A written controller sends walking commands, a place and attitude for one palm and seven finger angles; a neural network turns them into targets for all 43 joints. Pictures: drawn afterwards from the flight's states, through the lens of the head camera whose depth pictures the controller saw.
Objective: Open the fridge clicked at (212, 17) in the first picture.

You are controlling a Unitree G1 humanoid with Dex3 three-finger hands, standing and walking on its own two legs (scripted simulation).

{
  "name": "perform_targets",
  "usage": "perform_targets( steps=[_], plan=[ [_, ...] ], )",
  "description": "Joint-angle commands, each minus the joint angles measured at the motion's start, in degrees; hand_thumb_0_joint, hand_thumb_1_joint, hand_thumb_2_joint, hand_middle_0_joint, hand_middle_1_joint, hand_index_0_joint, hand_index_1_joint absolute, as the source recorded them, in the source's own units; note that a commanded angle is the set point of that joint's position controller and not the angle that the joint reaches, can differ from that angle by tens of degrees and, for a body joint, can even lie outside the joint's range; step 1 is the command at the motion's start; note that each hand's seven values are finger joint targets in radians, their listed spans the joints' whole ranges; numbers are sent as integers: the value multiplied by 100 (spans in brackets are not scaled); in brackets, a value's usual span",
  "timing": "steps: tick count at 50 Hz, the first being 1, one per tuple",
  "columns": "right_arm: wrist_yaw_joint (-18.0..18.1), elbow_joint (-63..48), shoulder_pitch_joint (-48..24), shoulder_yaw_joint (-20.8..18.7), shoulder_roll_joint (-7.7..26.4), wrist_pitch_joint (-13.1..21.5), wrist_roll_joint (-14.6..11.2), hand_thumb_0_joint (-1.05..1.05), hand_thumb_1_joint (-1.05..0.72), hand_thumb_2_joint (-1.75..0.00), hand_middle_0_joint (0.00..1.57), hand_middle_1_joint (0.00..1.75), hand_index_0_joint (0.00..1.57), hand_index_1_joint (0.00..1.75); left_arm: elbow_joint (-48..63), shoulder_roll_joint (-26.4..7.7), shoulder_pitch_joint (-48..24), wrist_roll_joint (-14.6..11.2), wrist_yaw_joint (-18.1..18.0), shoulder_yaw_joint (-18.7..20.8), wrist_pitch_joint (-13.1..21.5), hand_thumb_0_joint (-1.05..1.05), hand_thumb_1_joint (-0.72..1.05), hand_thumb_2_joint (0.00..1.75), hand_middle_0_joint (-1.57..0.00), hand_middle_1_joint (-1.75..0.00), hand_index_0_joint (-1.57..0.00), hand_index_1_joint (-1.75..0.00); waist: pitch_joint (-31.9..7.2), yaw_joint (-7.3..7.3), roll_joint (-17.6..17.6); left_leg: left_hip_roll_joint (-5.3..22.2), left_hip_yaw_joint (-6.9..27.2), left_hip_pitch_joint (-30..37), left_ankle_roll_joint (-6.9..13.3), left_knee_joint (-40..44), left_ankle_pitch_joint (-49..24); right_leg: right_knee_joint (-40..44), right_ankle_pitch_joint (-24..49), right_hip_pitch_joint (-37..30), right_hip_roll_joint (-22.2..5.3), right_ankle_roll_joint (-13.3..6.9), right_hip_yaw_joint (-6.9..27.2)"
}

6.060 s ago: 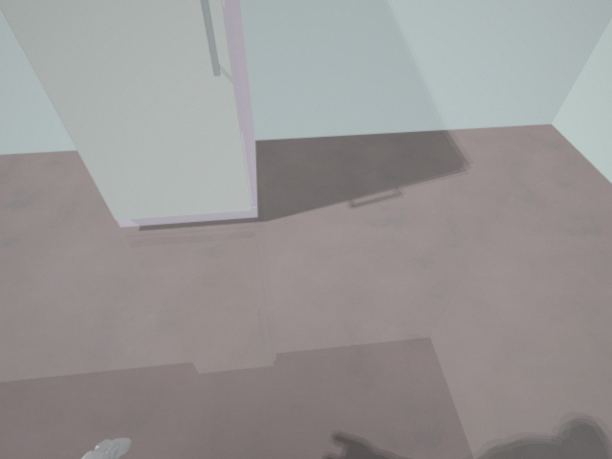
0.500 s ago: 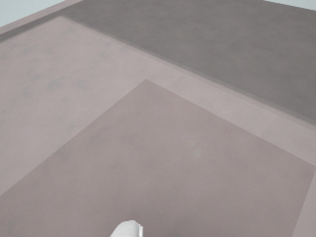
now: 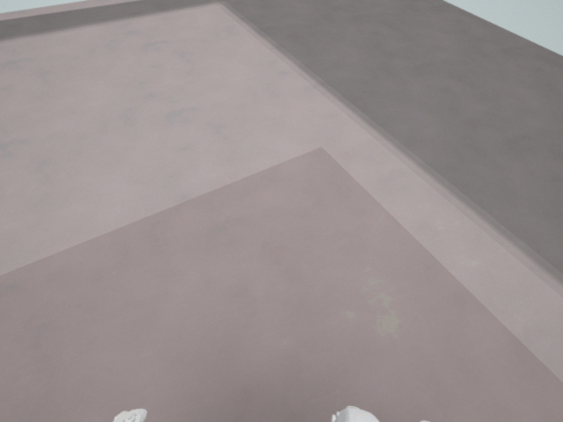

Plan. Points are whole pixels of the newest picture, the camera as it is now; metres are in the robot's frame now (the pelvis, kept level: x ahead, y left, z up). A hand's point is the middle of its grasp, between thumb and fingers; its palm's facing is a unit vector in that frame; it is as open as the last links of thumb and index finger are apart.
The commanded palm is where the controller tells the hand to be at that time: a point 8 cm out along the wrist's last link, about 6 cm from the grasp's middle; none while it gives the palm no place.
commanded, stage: turn to face it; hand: right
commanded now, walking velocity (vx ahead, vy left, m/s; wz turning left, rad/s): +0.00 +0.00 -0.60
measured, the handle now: out of the picture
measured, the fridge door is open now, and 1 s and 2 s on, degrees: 0 0 0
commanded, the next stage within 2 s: none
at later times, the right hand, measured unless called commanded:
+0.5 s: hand out of the picture +0.05 -0.23 -0.16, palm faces +0.23 +0.94 -0.27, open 7.4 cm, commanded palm none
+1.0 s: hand out of the picture -0.09 -0.19 -0.18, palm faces +0.56 +0.80 -0.23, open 7.4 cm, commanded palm none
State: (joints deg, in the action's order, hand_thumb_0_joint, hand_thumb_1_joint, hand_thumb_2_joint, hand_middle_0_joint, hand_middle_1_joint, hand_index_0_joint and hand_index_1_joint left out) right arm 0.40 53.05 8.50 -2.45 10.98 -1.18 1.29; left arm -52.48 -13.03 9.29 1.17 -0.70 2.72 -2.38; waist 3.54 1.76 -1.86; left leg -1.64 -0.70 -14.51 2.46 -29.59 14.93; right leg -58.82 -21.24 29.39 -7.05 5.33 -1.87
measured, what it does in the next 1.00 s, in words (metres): steps on the spot, turning right: right foot, then left foot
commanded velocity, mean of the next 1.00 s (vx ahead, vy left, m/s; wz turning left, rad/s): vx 0.00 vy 0.00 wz -0.60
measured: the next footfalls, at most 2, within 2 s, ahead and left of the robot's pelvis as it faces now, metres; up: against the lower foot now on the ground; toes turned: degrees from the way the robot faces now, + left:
right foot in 0.12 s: +0.09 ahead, -0.14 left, +0.00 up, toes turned -8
left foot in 0.56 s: +0.06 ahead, +0.12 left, +0.00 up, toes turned -13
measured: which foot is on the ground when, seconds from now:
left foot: down 0.00-0.14, up 0.16-0.54, down 0.56-1.00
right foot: up 0.00-0.10, down 0.12-0.56, up 0.58-0.98, down 1.00-1.00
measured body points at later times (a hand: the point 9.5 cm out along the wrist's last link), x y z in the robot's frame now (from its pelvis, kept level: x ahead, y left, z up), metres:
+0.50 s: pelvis +0.01 -0.01 +0.00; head +0.05 -0.01 +0.45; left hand +0.09 +0.23 -0.15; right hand +0.04 -0.28 -0.14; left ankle +0.01 +0.13 -0.71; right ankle +0.05 -0.13 -0.74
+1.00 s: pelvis -0.02 +0.00 -0.01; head +0.02 -0.04 +0.43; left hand +0.23 +0.16 -0.14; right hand -0.12 -0.24 -0.16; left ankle +0.03 +0.13 -0.74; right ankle -0.08 -0.09 -0.74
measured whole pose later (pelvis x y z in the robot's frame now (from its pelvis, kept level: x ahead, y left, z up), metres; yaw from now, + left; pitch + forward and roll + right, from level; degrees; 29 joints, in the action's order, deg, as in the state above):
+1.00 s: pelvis -0.02 +0.00 -0.01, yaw -33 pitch +1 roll +0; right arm 0.7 52.6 14.6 -2.5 12.9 -1.6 1.3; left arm -51.1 -15.2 6.3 0.8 2.0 3.8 -3.7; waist 4.6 -1.2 1.8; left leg 11.1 -16.6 -14.1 -2.7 -37.8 21.9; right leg -34.7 -17.9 16.6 -2.3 1.8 -6.5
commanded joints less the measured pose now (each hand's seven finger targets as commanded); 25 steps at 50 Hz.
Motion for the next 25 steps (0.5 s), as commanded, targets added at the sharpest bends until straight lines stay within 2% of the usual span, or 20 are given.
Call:
perform_targets(
  steps=[1,2,4,5,6,7,8,9,10,12,13,15,16,19,22,24,25],
  plan=[
    [107,-230,225,-175,866,204,35,0,-90,-90,20,30,20,30,21,-157,365,-49,18,-18,148,0,90,90,-20,-30,-20,-30,-554,-168,1044,1273,759,258,650,956,-2029,1310,13,-778,246,-160,-145],
    [116,-143,220,-148,843,226,30,0,-90,-90,20,30,20,30,-47,-121,398,-62,26,-33,190,0,90,90,-20,-30,-20,-30,-537,-147,1019,1232,603,305,566,907,-1979,1831,226,-1035,310,-186,-164],
    [151,-48,239,-131,811,199,-54,0,-90,-90,20,30,20,30,-222,-176,664,-48,33,-47,243,0,90,90,-20,-30,-20,-30,-520,-61,862,1181,366,200,248,506,-1662,2981,1311,-1772,359,-224,-231],
    [155,-11,445,-123,692,154,-73,0,-90,-90,20,30,20,30,-259,-391,713,-41,47,-7,280,0,90,90,-20,-30,-20,-30,-528,-126,266,1066,296,-56,36,97,-1248,3241,2107,-2139,118,-332,118],
    [158,-26,691,-108,520,92,-83,0,-90,-90,20,30,20,30,-191,-716,697,-8,58,54,285,0,90,90,-20,-30,-20,-30,-474,-208,-637,719,-47,-427,-247,-333,-179,3392,2961,-2135,-628,-705,1036],
    [149,-81,675,-66,404,64,-81,0,-90,-90,20,30,20,30,-92,-1003,661,19,50,103,240,0,90,90,-20,-30,-20,-30,-210,-217,-1231,414,-402,-580,-461,-961,966,3797,3186,-1740,-1245,-1185,1847],
    [176,-106,428,-86,447,45,-66,0,-90,-90,20,30,20,30,-161,-962,761,55,-5,141,244,0,90,90,-20,-30,-20,-30,-220,-23,-1754,293,-301,-788,-519,-1952,1856,4342,2939,-1613,-1373,-1479,2415],
    [162,-132,250,-141,548,19,-46,0,-90,-90,20,30,20,30,-139,-932,753,50,-45,135,225,0,90,90,-20,-30,-20,-30,-115,-26,-1487,395,-14,-927,-486,-2596,1885,4410,2633,-1405,-1314,-1589,2444],
    [130,-127,188,-189,567,10,-41,0,-90,-90,20,30,20,30,-106,-880,567,47,-47,138,202,0,90,90,-20,-30,-20,-30,-66,-99,-1163,460,55,-1123,-481,-2938,1659,4365,2273,-1370,-1160,-1597,2256],
    [73,-130,171,-211,510,35,-35,0,-90,-90,20,30,20,30,-20,-836,450,35,-42,163,207,0,90,90,-20,-30,-20,-30,-325,-138,-661,488,64,-1284,-524,-3022,1253,4220,2254,-1652,-870,-1491,1788],
    [70,-142,214,-213,445,32,-40,0,-90,-90,20,30,20,30,3,-832,461,34,-40,209,207,0,90,90,-20,-30,-20,-30,-542,-112,-618,477,65,-1273,-560,-2879,1193,4155,2292,-1839,-784,-1486,1695],
    [71,-188,122,-219,411,27,-53,0,-90,-90,20,30,20,30,0,-883,610,29,-32,261,198,0,90,90,-20,-30,-20,-30,-729,-6,-584,428,43,-1277,-602,-2585,1193,4077,2401,-2103,-699,-1502,1724],
    [76,-235,61,-224,391,28,-59,0,-90,-90,20,30,20,30,-5,-903,693,29,-27,291,190,0,90,90,-20,-30,-20,-30,-778,59,-624,397,33,-1274,-617,-2434,1222,4028,2485,-2177,-694,-1521,1800],
    [83,-309,-13,-235,366,26,-75,0,-90,-90,20,30,20,30,29,-990,763,36,-12,356,157,0,90,90,-20,-30,-20,-30,-922,117,-632,318,49,-1222,-636,-2084,1230,3957,2555,-2303,-658,-1555,2048],
    [100,-341,99,-233,395,30,-100,0,-90,-90,20,30,20,30,115,-1059,642,43,11,413,107,0,90,90,-20,-30,-20,-30,-960,72,-815,205,11,-803,-611,-1443,1185,3854,2614,-2063,-557,-1512,2225],
    [120,-289,373,-250,453,28,-127,0,-90,-90,20,30,20,30,207,-1076,472,43,40,450,64,0,90,90,-20,-30,-20,-30,-958,-54,-818,99,-60,-192,-565,-720,853,3834,2265,-1629,-374,-1374,2301],
    [130,-232,658,-266,518,33,-130,0,-90,-90,20,30,20,30,284,-1084,326,24,57,459,40,0,90,90,-20,-30,-20,-30,-966,-214,-763,114,-108,334,-539,-97,410,3760,1816,-1245,-239,-1228,2231]
  ],
)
